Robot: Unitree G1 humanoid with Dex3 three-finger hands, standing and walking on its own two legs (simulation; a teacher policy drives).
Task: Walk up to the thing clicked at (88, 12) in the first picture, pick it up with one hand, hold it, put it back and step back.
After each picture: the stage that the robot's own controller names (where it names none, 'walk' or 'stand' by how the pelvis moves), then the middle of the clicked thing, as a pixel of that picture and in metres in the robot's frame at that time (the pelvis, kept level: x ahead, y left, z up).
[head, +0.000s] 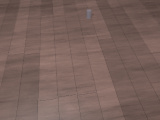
stand; (88, 14) +1.93 -0.10 -0.72
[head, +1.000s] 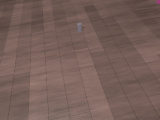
walk; (79, 27) +1.80 +0.18 -0.71
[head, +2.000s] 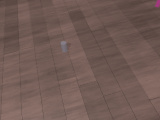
walk; (64, 46) +1.22 +0.28 -0.72
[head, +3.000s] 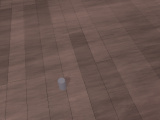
walk; (62, 83) +0.75 +0.23 -0.71
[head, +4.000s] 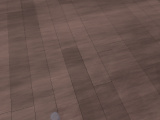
stand; (55, 118) +0.42 +0.20 -0.70
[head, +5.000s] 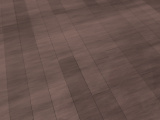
stand; out of the picture +0.37 +0.22 -0.72
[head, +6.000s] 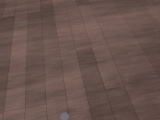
stand; (65, 119) +0.41 +0.19 -0.72
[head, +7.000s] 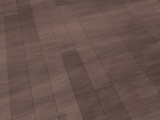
walk; out of the picture +0.37 +0.18 -0.71
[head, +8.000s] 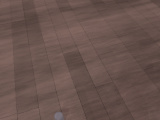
stand; (59, 118) +0.47 +0.21 -0.71
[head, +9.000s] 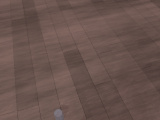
stand; (59, 115) +0.49 +0.21 -0.72
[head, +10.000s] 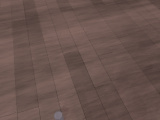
stand; (59, 118) +0.48 +0.20 -0.72
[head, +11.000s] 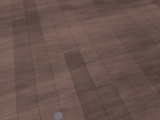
stand; (59, 118) +0.47 +0.20 -0.73
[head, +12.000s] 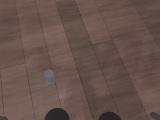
go down; (49, 76) +0.52 +0.21 -0.55
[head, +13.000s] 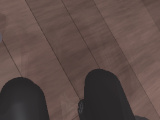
go down; out of the picture +0.52 +0.30 -0.28
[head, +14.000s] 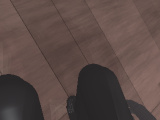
close in; out of the picture +0.51 +0.32 -0.25
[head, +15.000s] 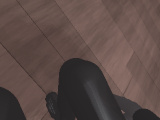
close; out of the picture +0.49 +0.35 -0.23
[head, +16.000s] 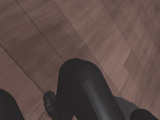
close; out of the picture +0.47 +0.34 -0.24
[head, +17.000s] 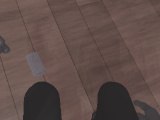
lift; (36, 64) +0.46 +0.22 -0.38
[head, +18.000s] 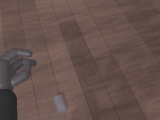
lift; (60, 104) +0.43 +0.16 -0.62
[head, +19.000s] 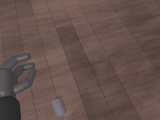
close; (58, 108) +0.42 +0.16 -0.66
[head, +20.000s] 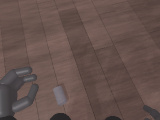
close; (60, 95) +0.44 +0.16 -0.58
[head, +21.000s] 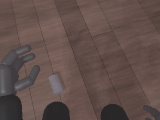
close; (56, 84) +0.45 +0.17 -0.52
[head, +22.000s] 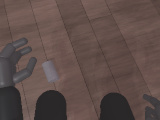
hold; (50, 71) +0.46 +0.19 -0.45
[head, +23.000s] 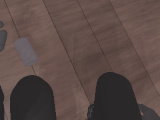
close in; (26, 52) +0.46 +0.22 -0.31
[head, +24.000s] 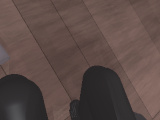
close in; out of the picture +0.45 +0.25 -0.28
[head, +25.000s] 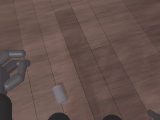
close; (59, 94) +0.45 +0.16 -0.57
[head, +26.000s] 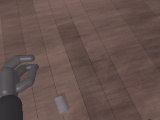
close; (61, 105) +0.43 +0.15 -0.66
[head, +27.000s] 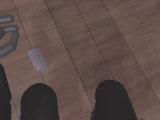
close; (38, 60) +0.49 +0.19 -0.38
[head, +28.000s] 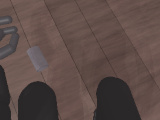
close; (37, 58) +0.48 +0.20 -0.34
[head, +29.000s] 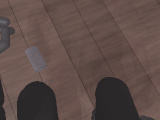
close; (36, 58) +0.48 +0.20 -0.34
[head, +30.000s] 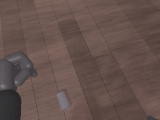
crouch; (63, 100) +0.45 +0.14 -0.61
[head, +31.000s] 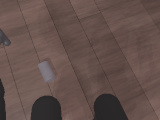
crouch; (46, 71) +0.47 +0.17 -0.48
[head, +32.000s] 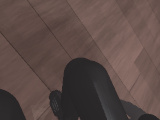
lower; out of the picture +0.46 +0.26 -0.26
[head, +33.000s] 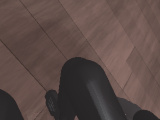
lower; out of the picture +0.46 +0.27 -0.26
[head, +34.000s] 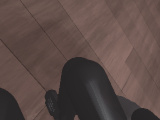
lower; out of the picture +0.46 +0.27 -0.26
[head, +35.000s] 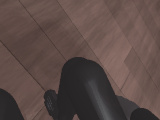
lower; out of the picture +0.46 +0.27 -0.26
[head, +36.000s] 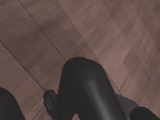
loosen; out of the picture +0.46 +0.27 -0.26
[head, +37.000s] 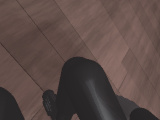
withdraw; out of the picture +0.47 +0.27 -0.26
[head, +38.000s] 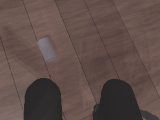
walk; (47, 50) +0.50 +0.18 -0.39
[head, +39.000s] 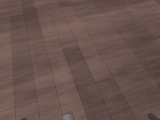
stand; out of the picture +0.43 +0.11 -0.69
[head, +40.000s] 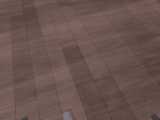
stand; out of the picture +0.45 +0.12 -0.69
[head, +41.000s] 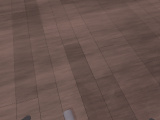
stand; (69, 118) +0.45 +0.12 -0.69
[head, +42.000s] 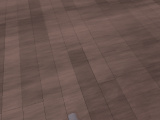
stand; out of the picture +0.46 +0.10 -0.75
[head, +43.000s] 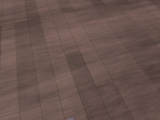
stand; out of the picture +0.43 +0.11 -0.75
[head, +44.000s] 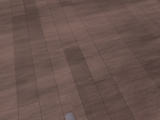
walk; out of the picture +0.43 +0.12 -0.75
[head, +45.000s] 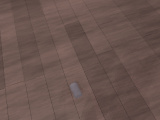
walk; (75, 90) +0.58 +0.12 -0.73
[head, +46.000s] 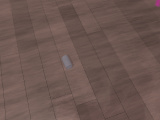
walk; (66, 62) +0.84 +0.13 -0.73
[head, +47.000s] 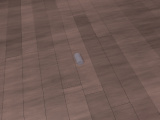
stand; (78, 58) +1.07 +0.10 -0.73
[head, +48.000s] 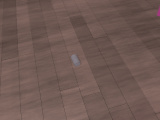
stand; (75, 60) +1.06 +0.10 -0.75
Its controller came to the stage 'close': yes
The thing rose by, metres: 0.01
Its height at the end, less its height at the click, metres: -0.02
